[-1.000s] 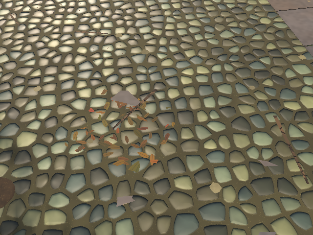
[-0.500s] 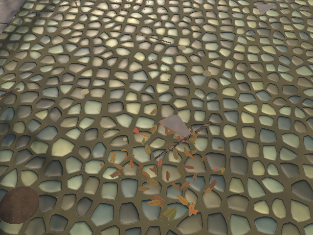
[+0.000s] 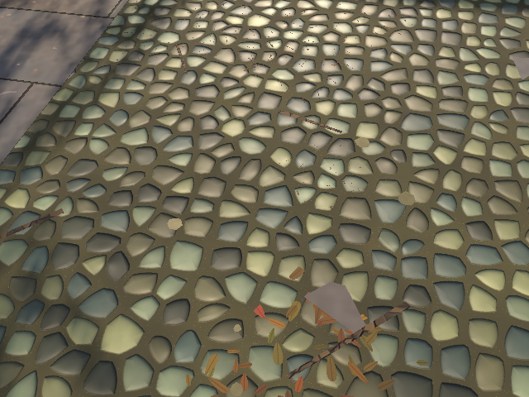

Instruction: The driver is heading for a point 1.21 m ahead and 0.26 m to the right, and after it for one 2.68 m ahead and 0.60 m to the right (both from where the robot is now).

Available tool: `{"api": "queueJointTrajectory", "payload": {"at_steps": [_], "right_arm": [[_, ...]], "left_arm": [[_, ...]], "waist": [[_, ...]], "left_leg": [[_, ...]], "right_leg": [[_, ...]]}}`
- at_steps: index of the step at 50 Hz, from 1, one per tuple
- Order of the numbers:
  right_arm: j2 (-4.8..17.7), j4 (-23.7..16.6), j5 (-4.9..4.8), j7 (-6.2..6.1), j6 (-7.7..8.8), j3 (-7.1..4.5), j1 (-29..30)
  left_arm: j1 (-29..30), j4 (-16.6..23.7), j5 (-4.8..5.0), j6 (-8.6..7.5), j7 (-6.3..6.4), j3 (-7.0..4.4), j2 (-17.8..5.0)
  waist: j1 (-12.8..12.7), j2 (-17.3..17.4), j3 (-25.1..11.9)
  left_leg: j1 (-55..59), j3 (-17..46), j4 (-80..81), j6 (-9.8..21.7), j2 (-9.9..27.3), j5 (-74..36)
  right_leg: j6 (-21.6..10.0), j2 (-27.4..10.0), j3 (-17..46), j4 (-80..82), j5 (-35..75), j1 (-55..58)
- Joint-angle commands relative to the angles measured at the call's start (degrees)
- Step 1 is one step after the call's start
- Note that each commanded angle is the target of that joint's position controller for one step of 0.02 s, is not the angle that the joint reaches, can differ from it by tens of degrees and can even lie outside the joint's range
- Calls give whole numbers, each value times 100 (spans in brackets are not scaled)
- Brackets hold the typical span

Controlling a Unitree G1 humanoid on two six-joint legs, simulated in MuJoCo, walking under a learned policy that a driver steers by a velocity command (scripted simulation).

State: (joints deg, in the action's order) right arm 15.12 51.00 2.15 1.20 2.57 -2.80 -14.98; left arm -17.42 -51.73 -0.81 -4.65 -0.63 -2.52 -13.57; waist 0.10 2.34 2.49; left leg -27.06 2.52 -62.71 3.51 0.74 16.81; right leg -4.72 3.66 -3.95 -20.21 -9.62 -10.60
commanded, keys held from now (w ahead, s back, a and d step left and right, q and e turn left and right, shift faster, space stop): w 0.12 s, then w+e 0.86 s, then w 0.02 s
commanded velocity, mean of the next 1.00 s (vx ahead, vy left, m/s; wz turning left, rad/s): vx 0.50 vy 0.00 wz -0.37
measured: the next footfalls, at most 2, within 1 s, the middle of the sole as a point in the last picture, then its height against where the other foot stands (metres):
left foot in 0.32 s outside the picture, level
right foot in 0.86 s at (339, 374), level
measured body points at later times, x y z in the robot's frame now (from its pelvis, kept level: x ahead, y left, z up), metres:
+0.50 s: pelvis +0.26 +0.05 +0.00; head +0.28 +0.06 +0.45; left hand +0.33 +0.31 -0.15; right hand +0.32 -0.22 -0.12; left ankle +0.29 +0.13 -0.74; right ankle +0.20 -0.08 -0.66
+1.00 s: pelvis +0.49 -0.06 -0.01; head +0.52 -0.08 +0.44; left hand +0.71 +0.14 -0.13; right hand +0.44 -0.32 -0.15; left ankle +0.47 +0.12 -0.65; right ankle +0.51 -0.11 -0.74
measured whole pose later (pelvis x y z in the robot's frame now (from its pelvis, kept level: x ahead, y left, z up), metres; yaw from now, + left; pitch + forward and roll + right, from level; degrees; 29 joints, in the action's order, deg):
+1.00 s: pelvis +0.49 -0.06 -0.01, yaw -27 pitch +0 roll +0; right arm 13.8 48.6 1.5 0.2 3.7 -2.7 -14.7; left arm -11.5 -48.0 -0.7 -0.7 -0.7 -4.3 -15.5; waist 1.2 0.7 3.9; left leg -23.1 -1.4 -69.6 -0.7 5.7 20.0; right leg -7.3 6.4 -3.2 -28.4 -11.5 -17.2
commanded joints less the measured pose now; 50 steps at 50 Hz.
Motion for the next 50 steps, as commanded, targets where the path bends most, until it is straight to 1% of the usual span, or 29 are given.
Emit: {"api": "queueJointTrajectory", "payload": {"at_steps": [1,6,9,11,13,14,15,16,17,18,19,20,22,24,27,32,37,38,40,41,42,43,44,45,46,47,48,49,50], "right_arm": [[238,-265,33,67,-45,-19,-74],[78,-636,-29,107,-13,107,1116],[98,-790,-51,85,14,136,1596],[175,-863,-60,57,49,122,1706],[291,-850,-66,17,110,81,1509],[377,-742,-57,-17,153,37,1118],[508,-492,-14,-74,224,-34,352],[883,-308,118,-161,299,-148,-585],[1521,-328,229,-209,270,-305,-1033],[1290,-348,39,-184,163,-295,-832],[806,-440,-15,-164,143,-165,-293],[485,-481,-44,-142,173,-88,78],[255,-400,-76,-175,251,-25,201],[284,-317,-105,-182,358,-43,48],[374,-195,-137,-185,434,-89,-185],[379,-31,-103,-183,410,-90,-473],[583,160,-95,-241,326,-144,-919],[618,188,-88,-256,288,-152,-956],[775,211,-77,-287,212,-186,-934],[875,218,-74,-294,154,-213,-920],[951,201,-83,-287,91,-232,-900],[942,117,-99,-267,58,-226,-803],[428,-230,-189,-203,91,-108,-899],[501,-591,-141,-123,166,-149,-531],[634,-733,-104,-97,211,-163,134],[510,-741,-162,-85,280,-106,117],[488,-633,-140,-100,284,-110,-40],[493,-618,-25,-105,197,-115,-139],[443,-537,47,-85,84,-104,-353]], "left_arm": [[-272,104,41,-140,1,-118,-630],[-684,-109,54,-115,-7,-107,-632],[-986,-237,43,-91,19,-111,-684],[-1014,-266,18,-59,51,-128,-761],[-880,-251,-12,-30,81,-160,-864],[-778,-235,-12,-20,89,-177,-910],[-701,-227,14,-9,78,-168,-873],[-643,-89,67,-27,59,-116,-688],[-1165,126,252,-18,57,25,-4],[-1133,53,118,65,109,-122,-577],[-801,53,48,117,92,-182,-680],[-555,86,38,128,32,-161,-531],[-498,90,-65,257,-56,-181,-410],[-442,132,-92,376,-127,-175,-290],[58,344,-102,450,-196,-181,-266],[1039,726,-93,443,-293,-98,-182],[1821,1086,-138,422,-366,-32,-204],[1851,1123,-149,420,-364,-40,-231],[1640,1105,-163,426,-320,-85,-311],[1284,1023,-163,413,-286,-132,-391],[689,858,-166,368,-240,-208,-506],[-257,552,-220,314,-157,-335,-733],[-700,502,-269,316,-64,-537,-1428],[-552,636,-75,374,-46,-603,-1784],[-472,577,-10,426,-9,-568,-1641],[-201,537,29,412,28,-492,-1343],[84,563,35,377,48,-418,-1072],[289,581,82,335,69,-360,-907],[400,623,82,277,66,-308,-786]], "waist": [[100,-638,-11],[-167,-636,171],[-315,-632,197],[-295,-662,185],[-132,-695,103],[61,-696,-56],[403,-470,-448],[746,-40,-1135],[602,1134,-1930],[547,868,-1925],[331,318,-1009],[217,178,-479],[-24,391,-112],[-107,298,-143],[-116,186,-43],[36,160,210],[256,149,351],[242,166,334],[91,315,116],[-76,373,-112],[-319,343,-477],[-770,38,-998],[-769,-978,-1614],[-598,-1284,-1917],[-682,-481,-1231],[-448,-334,-613],[-159,-118,-272],[52,-164,-160],[178,-251,-271]], "left_leg": [[-719,-122,333,-169,368,-449],[-764,-478,1965,-321,408,-1397],[-522,-557,2618,-320,252,-1561],[-398,-500,2861,-263,183,-1371],[26,-443,3134,-163,83,-976],[563,-458,3355,-96,-36,-783],[1594,-470,3774,27,-96,-919],[2994,326,3879,270,718,-574],[4640,2537,4180,804,2394,-106],[4187,3479,4698,1002,2563,484],[3398,2625,4837,851,2273,853],[2694,1879,5069,717,1977,493],[1976,844,5338,424,1547,-368],[1886,366,5434,422,1475,-1024],[2064,-187,5554,479,1454,-1508],[2234,-981,5537,446,1292,-2076],[2952,-1423,5261,375,1512,-2918],[3127,-1516,5073,343,1540,-3371],[3370,-1720,4349,272,1560,-5130],[3434,-1780,3695,260,1566,-5861],[3309,-1814,2726,237,1551,-5927],[2543,-1899,1296,59,1436,-4953],[411,-1895,-705,-238,905,-1651],[-1127,-837,-2019,-468,-156,1487],[-1718,-171,-1998,-408,215,932],[-1623,-175,-1533,-365,441,405],[-1246,-155,-955,-361,621,207],[-881,-125,-640,-424,688,166],[-558,-125,-441,-474,722,106]], "right_leg": [[-791,-1527,1347,1293,1074,319],[-631,-1270,812,1372,1589,475],[-621,-1345,921,1134,1976,704],[-615,-1483,1100,883,2276,939],[-543,-1576,1264,526,2613,1062],[-474,-1534,1279,125,2983,1037],[-363,-1275,1090,-769,3127,825],[-241,-934,852,-2137,2103,-12],[16,-93,272,-4044,-1056,-1881],[-55,-117,573,-4824,-2042,-2461],[-103,-464,755,-4971,-1599,-2626],[-74,-666,739,-4791,-1174,-2542],[28,-874,689,-4482,-839,-2207],[111,-887,614,-4521,-572,-2173],[207,-977,566,-4359,-31,-2708],[273,-926,286,-2996,866,-2863],[-18,-759,-227,-1891,640,-2607],[-111,-672,-314,-1762,414,-2508],[-339,-317,-549,-1619,-196,-1979],[-476,-96,-618,-1547,-513,-1550],[-629,123,-604,-1318,-636,-859],[-844,101,-275,-834,-435,504],[-1418,-1465,2013,-644,-1123,2312],[-1989,-2407,4710,274,-515,2873],[-1807,-2230,3858,403,-65,2506],[-1617,-2079,3124,450,440,1719],[-1339,-1734,2582,536,995,1043],[-1204,-1446,2203,608,1395,573],[-1148,-1307,1929,664,1631,361]]}}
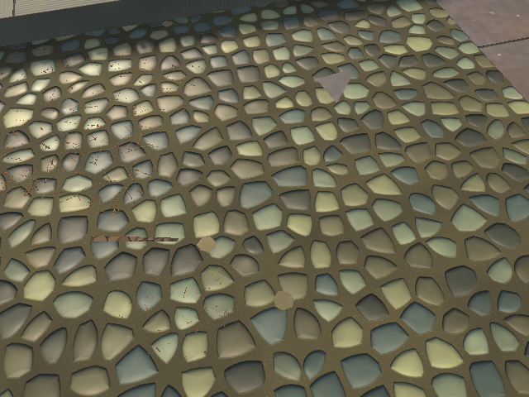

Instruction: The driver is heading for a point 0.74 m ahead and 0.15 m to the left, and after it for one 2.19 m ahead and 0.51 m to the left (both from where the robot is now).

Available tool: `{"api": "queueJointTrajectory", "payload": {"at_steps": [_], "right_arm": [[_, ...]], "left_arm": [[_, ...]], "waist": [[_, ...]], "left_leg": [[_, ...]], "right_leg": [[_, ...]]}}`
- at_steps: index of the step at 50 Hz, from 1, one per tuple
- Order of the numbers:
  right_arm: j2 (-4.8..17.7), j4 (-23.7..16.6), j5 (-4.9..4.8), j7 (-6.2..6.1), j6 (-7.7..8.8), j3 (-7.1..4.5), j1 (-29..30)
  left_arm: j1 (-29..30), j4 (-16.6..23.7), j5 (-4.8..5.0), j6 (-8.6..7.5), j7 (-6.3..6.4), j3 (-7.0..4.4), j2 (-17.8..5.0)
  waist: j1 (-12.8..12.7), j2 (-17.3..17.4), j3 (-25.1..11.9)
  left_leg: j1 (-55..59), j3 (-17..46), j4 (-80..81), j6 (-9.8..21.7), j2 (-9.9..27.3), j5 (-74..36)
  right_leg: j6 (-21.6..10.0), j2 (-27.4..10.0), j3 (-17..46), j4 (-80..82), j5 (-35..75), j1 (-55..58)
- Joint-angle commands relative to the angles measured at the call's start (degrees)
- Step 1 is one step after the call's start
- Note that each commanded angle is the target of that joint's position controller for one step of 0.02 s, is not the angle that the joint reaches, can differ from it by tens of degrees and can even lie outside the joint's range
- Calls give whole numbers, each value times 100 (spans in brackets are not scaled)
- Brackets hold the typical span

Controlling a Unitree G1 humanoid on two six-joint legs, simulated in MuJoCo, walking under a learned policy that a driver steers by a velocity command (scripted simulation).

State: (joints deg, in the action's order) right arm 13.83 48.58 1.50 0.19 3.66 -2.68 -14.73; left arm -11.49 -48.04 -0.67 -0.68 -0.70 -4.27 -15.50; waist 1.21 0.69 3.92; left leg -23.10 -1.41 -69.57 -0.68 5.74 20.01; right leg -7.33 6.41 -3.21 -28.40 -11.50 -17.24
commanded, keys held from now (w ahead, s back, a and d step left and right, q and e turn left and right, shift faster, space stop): w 0.06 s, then w+q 0.34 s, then q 0.44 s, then no key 0.16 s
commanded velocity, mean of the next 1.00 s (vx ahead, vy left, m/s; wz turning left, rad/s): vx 0.31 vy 0.00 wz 0.27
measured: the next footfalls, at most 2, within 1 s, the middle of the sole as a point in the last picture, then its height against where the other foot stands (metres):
left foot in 0.42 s outside the picture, level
right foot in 1.00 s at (286, 359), level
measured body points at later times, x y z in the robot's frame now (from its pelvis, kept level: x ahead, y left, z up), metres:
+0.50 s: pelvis +0.28 +0.05 -0.01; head +0.32 +0.06 +0.44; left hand +0.29 +0.32 -0.15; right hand +0.44 -0.20 -0.12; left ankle +0.36 +0.11 -0.73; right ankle +0.11 -0.05 -0.63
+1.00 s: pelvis +0.43 +0.04 +0.00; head +0.46 +0.05 +0.45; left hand +0.48 +0.35 -0.10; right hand +0.60 -0.21 -0.12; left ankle +0.36 +0.11 -0.73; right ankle +0.51 -0.04 -0.74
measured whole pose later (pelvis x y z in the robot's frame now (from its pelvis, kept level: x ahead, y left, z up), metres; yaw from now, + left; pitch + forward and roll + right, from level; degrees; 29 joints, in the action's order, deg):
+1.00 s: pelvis +0.43 +0.04 +0.00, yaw +23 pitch +1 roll +1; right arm 17.8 45.0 0.5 -1.0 -1.8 -4.3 -17.1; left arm -8.4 -41.8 -0.7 -0.4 2.0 -0.6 -16.4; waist 2.3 -0.1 2.0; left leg -10.6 12.9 -29.8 4.3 -10.5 18.2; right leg -0.6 1.1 2.7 -30.5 -11.0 -18.9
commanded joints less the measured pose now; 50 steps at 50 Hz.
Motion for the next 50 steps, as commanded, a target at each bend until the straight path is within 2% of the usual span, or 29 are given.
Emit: {"api": "queueJointTrajectory", "payload": {"at_steps": [1,3,8,11,14,16,17,19,20,21,22,23,24,25,26,27,29,31,37,40,44,46,48,49,50], "right_arm": [[535,-280,139,42,-114,-112,-431],[450,-331,123,87,-201,-93,-276],[454,-549,32,144,-212,-60,668],[416,-667,-19,182,-186,-20,1107],[402,-802,-29,232,-156,11,1462],[415,-844,-16,253,-137,8,1448],[430,-810,-9,241,-133,-4,1290],[562,-617,6,176,-126,-76,598],[676,-399,27,148,-95,-145,-128],[885,-178,136,107,-45,-238,-999],[1700,-204,212,37,-52,-472,-1465],[1593,-215,-68,86,-85,-448,-1100],[1473,-259,-216,91,-96,-434,-704],[1096,-314,-193,83,-106,-337,-412],[854,-334,-184,67,-129,-264,-219],[725,-325,-212,41,-143,-216,-118],[866,-332,-163,47,-117,-230,-121],[1077,-344,-133,47,-114,-290,-182],[1129,-411,-147,-60,-314,-329,-522],[1160,-459,-101,-110,-405,-361,-657],[1166,-541,-22,-128,-477,-373,-625],[1142,-570,-11,-126,-498,-355,-525],[1125,-623,-64,-135,-514,-329,-250],[1097,-669,-142,-148,-502,-299,-51],[858,-745,-179,-151,-462,-215,-183]], "left_arm": [[-264,241,73,-199,55,-110,-563],[-504,138,68,-292,29,-118,-660],[-1047,-75,38,-374,11,-51,-620],[-1226,-167,-12,-412,38,-12,-617],[-1370,-298,-81,-423,109,29,-596],[-1303,-355,-103,-422,167,49,-619],[-1193,-355,-109,-428,194,55,-659],[-1082,-378,-148,-416,236,42,-803],[-1033,-370,-162,-373,244,27,-879],[-880,-270,-101,-369,261,35,-913],[-1138,75,119,-426,201,133,-512],[-1122,130,26,-449,182,97,-617],[-854,189,-51,-437,171,124,-573],[-647,244,-35,-462,162,154,-546],[-565,262,-59,-422,160,143,-534],[-557,319,-137,-313,156,146,-534],[-706,347,-172,-97,138,172,-418],[-690,416,-141,-12,144,190,-363],[151,762,-97,110,183,174,-474],[479,896,-57,122,203,184,-524],[540,956,12,70,248,208,-595],[427,947,42,34,266,215,-623],[90,874,50,-7,283,221,-613],[-176,810,-7,-58,304,221,-600],[-308,821,-82,-105,360,178,-864]], "waist": [[96,-107,-490],[80,-160,-440],[-291,-359,-149],[-455,-383,-39],[-542,-345,188],[-448,-351,226],[-334,-391,145],[-20,-552,-312],[286,-536,-709],[728,-342,-1110],[626,893,-1845],[337,942,-2218],[171,329,-1605],[93,-41,-979],[-67,-247,-573],[-207,-193,-407],[-338,2,-543],[-372,82,-719],[-22,342,-819],[122,396,-717],[168,470,-639],[136,525,-619],[-77,552,-575],[-287,459,-584],[-226,-204,-845]], "left_leg": [[-844,198,348,-97,189,-245],[-920,97,745,-152,179,-566],[-1549,-18,1991,-37,205,-1681],[-1646,-67,2598,125,57,-2053],[-1656,-103,3123,322,-170,-2002],[-1405,-186,3451,497,-355,-1735],[-1070,-311,3571,608,-514,-1518],[-223,-565,3625,852,-919,-950],[517,-590,3890,988,-1098,-875],[1802,-62,4227,1238,-776,-1277],[3594,2492,4201,2142,950,-2362],[3961,4227,4773,2634,1580,-4459],[3319,3216,4652,2493,1405,-4818],[2556,2559,4785,2272,1182,-5097],[1949,2094,4961,1997,854,-5059],[1484,1767,5120,1818,580,-5076],[1094,1450,5169,1712,332,-5492],[1050,1291,5117,1648,173,-5796],[1567,1672,4896,1180,7,-4933],[1899,2091,4771,1194,105,-4563],[2147,2420,4443,1308,224,-4913],[2090,2529,4274,1244,216,-5082],[1804,2599,4093,996,44,-4668],[1468,2573,3871,760,-160,-4128],[1070,2193,3245,464,-487,-2948]], "right_leg": [[-900,-1507,1739,1520,2118,943],[-858,-1398,1525,1681,2240,832],[-431,-1379,1094,1951,2485,1451],[-298,-1485,823,2042,2575,1878],[-274,-1680,554,2093,2743,2254],[-201,-1796,354,1912,3358,2465],[-136,-1810,212,1642,4199,2505],[-22,-1820,4,512,6078,2683],[33,-1761,-98,-537,6213,2586],[171,-1596,-262,-2006,5172,1687],[530,-663,-539,-4593,1986,-389],[579,38,320,-5614,-1830,-1487],[573,-467,795,-5641,-1412,-1722],[615,-687,711,-5272,-1110,-1754],[651,-844,670,-4830,-1035,-1642],[739,-925,642,-4456,-997,-1433],[892,-880,519,-4022,-906,-1073],[1005,-841,437,-3633,-674,-1085],[1121,-875,521,-2706,-30,-1624],[1104,-830,643,-2345,-151,-1824],[958,-668,693,-1773,-604,-1580],[830,-586,666,-1307,-760,-1123],[690,-519,609,-281,-473,-277],[592,-601,682,613,312,448],[356,-1448,1481,968,1365,1223]]}}
Velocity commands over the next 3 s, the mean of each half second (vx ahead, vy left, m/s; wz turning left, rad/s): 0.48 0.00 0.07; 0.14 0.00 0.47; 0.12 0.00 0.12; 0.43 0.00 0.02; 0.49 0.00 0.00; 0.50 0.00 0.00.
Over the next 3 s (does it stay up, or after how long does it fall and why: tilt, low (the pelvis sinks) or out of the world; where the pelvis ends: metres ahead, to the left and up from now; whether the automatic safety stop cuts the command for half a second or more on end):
stays up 1.18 0.30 0.01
